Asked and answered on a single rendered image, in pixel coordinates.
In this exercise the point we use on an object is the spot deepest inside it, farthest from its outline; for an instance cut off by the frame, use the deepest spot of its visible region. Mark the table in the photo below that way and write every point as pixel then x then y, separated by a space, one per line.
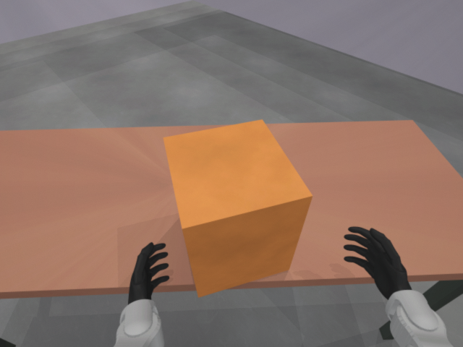
pixel 77 206

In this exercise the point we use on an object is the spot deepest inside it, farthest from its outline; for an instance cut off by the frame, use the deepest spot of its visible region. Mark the left robot forearm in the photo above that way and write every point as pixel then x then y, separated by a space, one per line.
pixel 140 325

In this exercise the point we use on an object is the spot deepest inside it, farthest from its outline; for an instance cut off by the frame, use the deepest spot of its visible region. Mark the robot left hand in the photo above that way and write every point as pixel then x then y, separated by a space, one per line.
pixel 141 286

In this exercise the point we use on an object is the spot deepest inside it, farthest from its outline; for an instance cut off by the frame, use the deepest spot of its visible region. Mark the right robot forearm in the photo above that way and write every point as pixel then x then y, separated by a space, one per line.
pixel 413 322

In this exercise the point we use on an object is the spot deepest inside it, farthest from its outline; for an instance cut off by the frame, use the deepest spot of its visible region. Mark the carton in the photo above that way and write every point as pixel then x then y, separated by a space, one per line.
pixel 241 203

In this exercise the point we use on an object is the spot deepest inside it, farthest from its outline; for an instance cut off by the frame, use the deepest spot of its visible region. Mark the robot right hand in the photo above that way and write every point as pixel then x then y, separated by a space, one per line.
pixel 382 260

